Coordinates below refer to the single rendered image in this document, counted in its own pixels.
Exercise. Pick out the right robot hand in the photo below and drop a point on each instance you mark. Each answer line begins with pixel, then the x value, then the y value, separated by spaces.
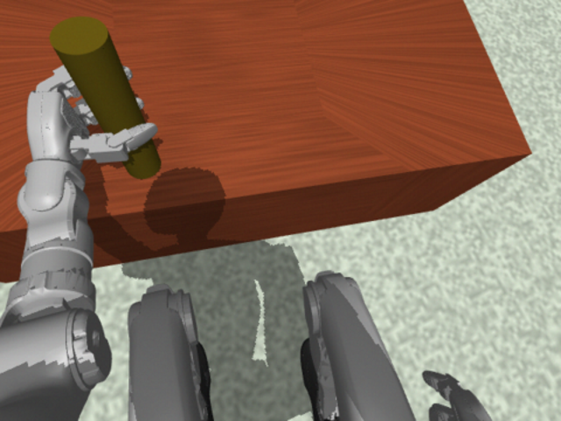
pixel 465 406

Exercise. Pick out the right robot foot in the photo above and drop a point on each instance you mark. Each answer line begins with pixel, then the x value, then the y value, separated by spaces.
pixel 310 381

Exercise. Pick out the left robot foot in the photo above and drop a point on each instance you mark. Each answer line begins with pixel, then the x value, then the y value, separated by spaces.
pixel 205 382

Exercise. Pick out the can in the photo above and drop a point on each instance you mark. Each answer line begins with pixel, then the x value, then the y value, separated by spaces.
pixel 86 50

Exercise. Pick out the left robot arm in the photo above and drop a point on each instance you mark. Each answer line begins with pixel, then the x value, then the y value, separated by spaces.
pixel 53 350

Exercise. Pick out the left robot hand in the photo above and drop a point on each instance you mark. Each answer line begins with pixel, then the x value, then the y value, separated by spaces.
pixel 55 130

